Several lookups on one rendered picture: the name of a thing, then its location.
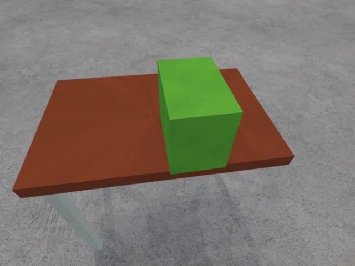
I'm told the carton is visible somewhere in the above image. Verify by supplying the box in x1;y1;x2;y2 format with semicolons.
157;57;243;175

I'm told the table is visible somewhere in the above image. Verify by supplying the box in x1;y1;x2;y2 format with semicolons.
12;68;294;252

